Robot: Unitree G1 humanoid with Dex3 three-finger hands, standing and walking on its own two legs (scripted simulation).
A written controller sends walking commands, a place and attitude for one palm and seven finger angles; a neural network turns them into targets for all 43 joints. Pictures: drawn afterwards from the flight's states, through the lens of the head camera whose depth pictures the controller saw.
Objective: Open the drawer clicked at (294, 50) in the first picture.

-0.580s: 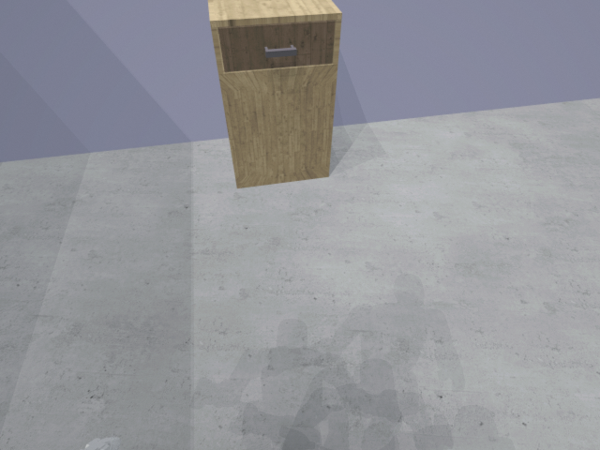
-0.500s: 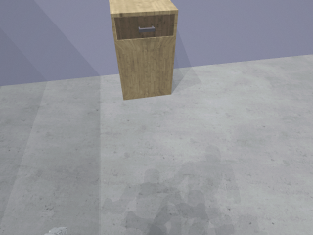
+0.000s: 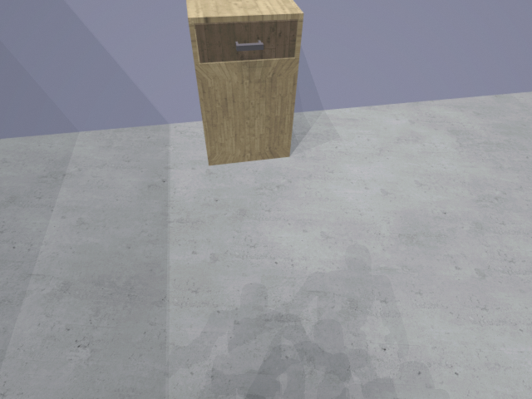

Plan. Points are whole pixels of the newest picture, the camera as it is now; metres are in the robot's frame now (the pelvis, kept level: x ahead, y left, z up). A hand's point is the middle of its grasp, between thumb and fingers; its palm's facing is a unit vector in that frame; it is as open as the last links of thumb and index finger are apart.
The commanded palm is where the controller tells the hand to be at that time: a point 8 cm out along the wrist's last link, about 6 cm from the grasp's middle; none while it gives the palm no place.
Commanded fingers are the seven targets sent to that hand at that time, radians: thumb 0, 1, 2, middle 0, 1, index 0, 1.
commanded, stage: stand and wait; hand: left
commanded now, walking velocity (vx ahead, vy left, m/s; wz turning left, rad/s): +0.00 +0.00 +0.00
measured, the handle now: (249, 44) +1.48 +0.16 -0.09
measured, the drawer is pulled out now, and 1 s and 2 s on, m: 0.00 0.00 0.00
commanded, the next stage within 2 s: look at it before walking up in 0.24 s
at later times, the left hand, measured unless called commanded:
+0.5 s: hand out of the picture +0.07 +0.25 -0.15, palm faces -0.02 -0.94 -0.33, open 7.4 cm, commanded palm none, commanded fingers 0.00 0.90 0.90 -0.20 -0.30 -0.20 -0.30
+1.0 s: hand out of the picture +0.07 +0.25 -0.15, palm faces -0.03 -0.94 -0.34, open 7.4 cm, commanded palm none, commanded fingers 0.00 0.90 0.90 -0.20 -0.30 -0.20 -0.30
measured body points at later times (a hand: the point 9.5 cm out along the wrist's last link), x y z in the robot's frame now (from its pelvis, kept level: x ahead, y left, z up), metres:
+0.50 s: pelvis -0.01 +0.01 +0.00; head -0.01 +0.01 +0.45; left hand +0.07 +0.30 -0.13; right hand +0.07 -0.29 -0.13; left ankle +0.00 +0.13 -0.74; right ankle +0.00 -0.12 -0.74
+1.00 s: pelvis +0.00 +0.00 +0.00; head +0.00 +0.01 +0.45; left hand +0.07 +0.30 -0.13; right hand +0.08 -0.29 -0.13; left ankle +0.00 +0.13 -0.74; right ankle +0.00 -0.12 -0.74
